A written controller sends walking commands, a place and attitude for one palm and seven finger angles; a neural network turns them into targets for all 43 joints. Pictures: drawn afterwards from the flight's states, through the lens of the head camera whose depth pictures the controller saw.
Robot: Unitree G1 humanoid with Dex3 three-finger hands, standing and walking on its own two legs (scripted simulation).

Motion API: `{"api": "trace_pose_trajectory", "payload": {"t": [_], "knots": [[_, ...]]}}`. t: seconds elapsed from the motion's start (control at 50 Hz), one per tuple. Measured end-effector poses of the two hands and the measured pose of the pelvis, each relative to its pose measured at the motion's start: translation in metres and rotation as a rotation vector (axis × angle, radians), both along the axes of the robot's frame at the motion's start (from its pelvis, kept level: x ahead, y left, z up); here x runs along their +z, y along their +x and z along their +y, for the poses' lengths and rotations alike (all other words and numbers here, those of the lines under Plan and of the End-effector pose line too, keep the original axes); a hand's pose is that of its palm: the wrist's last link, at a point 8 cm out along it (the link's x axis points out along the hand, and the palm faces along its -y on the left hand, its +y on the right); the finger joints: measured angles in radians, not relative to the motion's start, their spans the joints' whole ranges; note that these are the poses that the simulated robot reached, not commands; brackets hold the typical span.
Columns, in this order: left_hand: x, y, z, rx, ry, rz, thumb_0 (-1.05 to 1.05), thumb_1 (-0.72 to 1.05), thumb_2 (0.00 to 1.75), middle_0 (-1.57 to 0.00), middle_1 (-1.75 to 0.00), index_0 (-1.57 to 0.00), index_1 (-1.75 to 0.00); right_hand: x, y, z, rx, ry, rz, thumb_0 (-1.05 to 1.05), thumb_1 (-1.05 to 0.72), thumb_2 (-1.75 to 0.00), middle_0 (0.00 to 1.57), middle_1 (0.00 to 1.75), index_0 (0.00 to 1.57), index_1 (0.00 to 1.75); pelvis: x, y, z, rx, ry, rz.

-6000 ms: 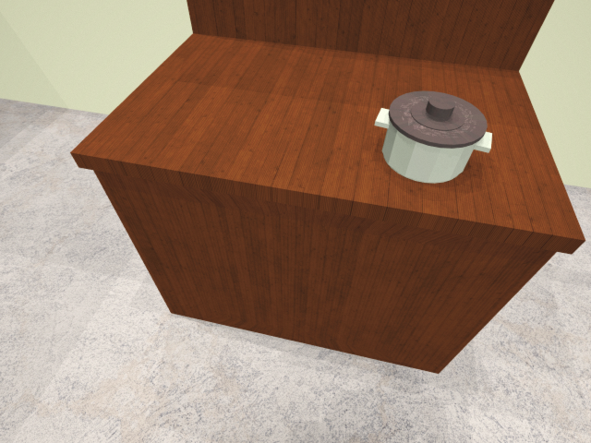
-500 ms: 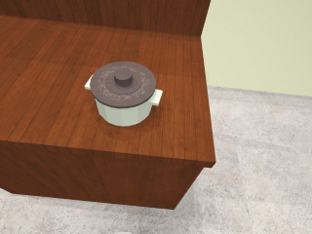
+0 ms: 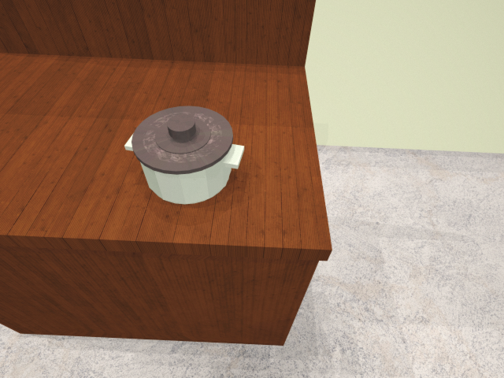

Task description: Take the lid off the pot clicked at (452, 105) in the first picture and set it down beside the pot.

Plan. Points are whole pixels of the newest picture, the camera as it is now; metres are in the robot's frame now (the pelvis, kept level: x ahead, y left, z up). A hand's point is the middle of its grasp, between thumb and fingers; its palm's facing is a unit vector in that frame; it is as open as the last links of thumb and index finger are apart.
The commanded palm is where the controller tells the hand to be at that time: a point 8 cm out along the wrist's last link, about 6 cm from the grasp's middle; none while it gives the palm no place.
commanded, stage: look again from close up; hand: left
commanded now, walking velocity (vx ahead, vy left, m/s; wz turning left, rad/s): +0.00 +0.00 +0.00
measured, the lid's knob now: (181, 126) +0.49 +0.16 +0.13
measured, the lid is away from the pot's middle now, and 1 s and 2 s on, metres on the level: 0.00 0.00 0.00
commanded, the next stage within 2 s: shuffle to correct the standing spot in 1.22 s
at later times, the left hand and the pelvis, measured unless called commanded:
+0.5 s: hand out of the picture +0.03 +0.16 -0.17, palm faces +0.00 -0.99 -0.17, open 7.4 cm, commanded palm none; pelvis +0.03 +0.00 +0.01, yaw +0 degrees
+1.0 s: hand out of the picture +0.05 +0.17 -0.17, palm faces +0.01 -0.98 -0.19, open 7.4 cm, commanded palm none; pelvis +0.05 -0.01 +0.01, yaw +0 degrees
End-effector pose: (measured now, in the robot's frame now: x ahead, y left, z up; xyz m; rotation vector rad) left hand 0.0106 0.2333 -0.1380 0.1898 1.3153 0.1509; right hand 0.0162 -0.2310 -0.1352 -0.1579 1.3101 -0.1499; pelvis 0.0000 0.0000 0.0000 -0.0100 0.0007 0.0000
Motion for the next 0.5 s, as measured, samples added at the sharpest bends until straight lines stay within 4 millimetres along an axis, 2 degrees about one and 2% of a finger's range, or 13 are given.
{"api": "trace_pose_trajectory", "payload": {"t": [0.08,0.16,0.32,0.5], "knots": [[-0.003,-0.005,-0.008,-0.001,-0.023,0.038,0.0,0.9,0.9,-0.2,-0.3,-0.2,-0.3,0.002,-0.01,0.001,-0.018,0.0,0.037,0.01,-0.91,-0.9,0.2,0.3,0.2,0.3,0.002,0.003,-0.002,-0.003,0.0,0.002],[-0.004,-0.005,-0.015,0.002,-0.04,0.059,0.0,0.9,0.9,-0.2,-0.3,-0.2,-0.3,0.003,-0.01,0.004,-0.026,0.004,0.052,0.01,-0.91,-0.9,0.2,0.3,0.2,0.3,0.004,0.008,-0.004,-0.004,0.0,0.0],[-0.006,0.003,-0.023,0.008,-0.056,0.067,0.0,0.9,0.9,-0.2,-0.3,-0.2,-0.3,0.005,0.005,0.002,-0.03,-0.007,0.048,0.02,-0.92,-0.9,0.2,0.3,0.2,0.3,0.006,0.017,-0.005,-0.007,0.002,-0.005],[-0.005,0.016,-0.021,0.01,-0.053,0.065,0.0,0.9,0.9,-0.2,-0.3,-0.2,-0.3,0.008,0.029,-0.001,-0.017,-0.018,0.018,0.01,-0.93,-0.9,0.2,0.3,0.2,0.3,0.008,0.027,-0.004,-0.008,0.006,-0.007]]}}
